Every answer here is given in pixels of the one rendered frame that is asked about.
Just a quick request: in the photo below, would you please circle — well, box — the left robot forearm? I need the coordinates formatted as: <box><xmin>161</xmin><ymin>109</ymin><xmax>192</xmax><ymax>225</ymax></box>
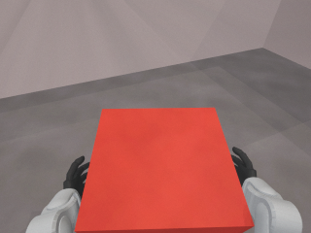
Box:
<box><xmin>25</xmin><ymin>188</ymin><xmax>82</xmax><ymax>233</ymax></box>

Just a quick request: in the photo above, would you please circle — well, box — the right robot forearm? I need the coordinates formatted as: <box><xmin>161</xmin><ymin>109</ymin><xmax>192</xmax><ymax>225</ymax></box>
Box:
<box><xmin>242</xmin><ymin>177</ymin><xmax>303</xmax><ymax>233</ymax></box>

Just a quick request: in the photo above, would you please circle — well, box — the carton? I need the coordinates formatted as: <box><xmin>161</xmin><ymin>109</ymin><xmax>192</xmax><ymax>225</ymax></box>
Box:
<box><xmin>74</xmin><ymin>108</ymin><xmax>255</xmax><ymax>233</ymax></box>

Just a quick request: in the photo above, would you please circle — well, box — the robot left hand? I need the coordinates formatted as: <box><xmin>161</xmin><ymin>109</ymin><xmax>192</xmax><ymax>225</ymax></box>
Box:
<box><xmin>63</xmin><ymin>156</ymin><xmax>90</xmax><ymax>200</ymax></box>

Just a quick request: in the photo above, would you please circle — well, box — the robot right hand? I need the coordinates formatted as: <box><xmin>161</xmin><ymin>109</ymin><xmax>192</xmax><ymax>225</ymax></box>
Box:
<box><xmin>231</xmin><ymin>147</ymin><xmax>257</xmax><ymax>187</ymax></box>

